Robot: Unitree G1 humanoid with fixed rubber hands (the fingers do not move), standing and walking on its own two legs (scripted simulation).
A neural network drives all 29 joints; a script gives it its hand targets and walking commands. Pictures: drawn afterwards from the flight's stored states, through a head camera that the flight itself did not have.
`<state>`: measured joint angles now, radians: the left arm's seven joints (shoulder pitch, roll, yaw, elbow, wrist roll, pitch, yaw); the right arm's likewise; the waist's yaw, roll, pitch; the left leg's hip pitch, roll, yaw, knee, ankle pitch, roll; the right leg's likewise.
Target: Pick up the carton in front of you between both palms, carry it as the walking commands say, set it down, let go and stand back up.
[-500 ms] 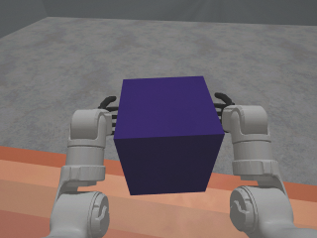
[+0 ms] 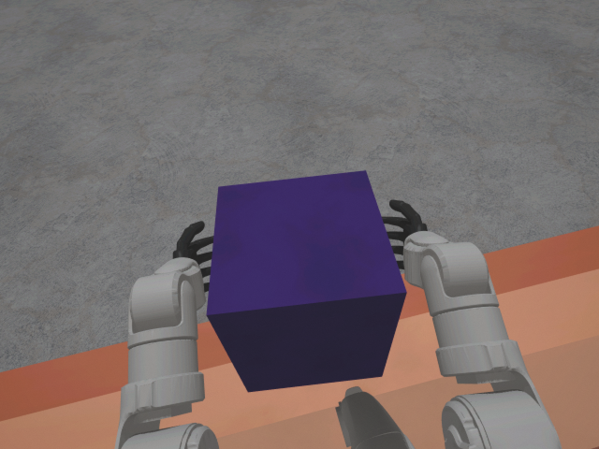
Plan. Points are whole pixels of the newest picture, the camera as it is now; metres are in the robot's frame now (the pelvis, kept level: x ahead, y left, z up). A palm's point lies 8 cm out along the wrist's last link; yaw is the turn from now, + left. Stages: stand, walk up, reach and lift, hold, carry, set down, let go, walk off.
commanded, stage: carry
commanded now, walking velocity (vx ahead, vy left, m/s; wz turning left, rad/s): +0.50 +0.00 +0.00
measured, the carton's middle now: (304, 286) +0.35 -0.05 -0.01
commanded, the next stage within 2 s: none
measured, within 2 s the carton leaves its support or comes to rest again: neither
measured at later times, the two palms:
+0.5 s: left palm (201, 196) +0.71 +0.12 -0.14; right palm (323, 171) +0.72 -0.18 -0.15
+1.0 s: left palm (214, 166) +1.10 +0.13 -0.39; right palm (292, 140) +1.14 -0.17 -0.38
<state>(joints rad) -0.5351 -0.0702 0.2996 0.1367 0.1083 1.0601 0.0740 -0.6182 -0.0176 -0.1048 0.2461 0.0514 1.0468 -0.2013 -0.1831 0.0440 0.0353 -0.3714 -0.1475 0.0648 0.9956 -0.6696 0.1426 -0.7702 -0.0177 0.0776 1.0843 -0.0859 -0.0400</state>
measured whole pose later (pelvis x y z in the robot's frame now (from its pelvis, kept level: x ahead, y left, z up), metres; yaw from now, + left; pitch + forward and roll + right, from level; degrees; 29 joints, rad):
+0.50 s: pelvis +0.38 -0.04 -0.23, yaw -1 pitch +2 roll -1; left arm -0.53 -0.01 0.09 0.21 -0.04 0.96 0.16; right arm -0.42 0.04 -0.21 0.06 -0.08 0.98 -0.12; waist 0.12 0.05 -0.02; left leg -0.65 -0.01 0.03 0.71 0.32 0.05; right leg -0.35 0.11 -0.06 1.27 -0.83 -0.11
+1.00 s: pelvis +0.78 -0.05 -0.49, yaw +1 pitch +0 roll +0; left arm -0.52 -0.02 0.14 0.18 0.04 1.05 0.14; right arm -0.56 0.01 -0.19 0.24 -0.03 1.02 -0.10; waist 0.10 -0.03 -0.05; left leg -0.58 -0.08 0.01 1.81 -0.64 0.05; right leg -0.41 0.11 -0.07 0.73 -0.36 -0.14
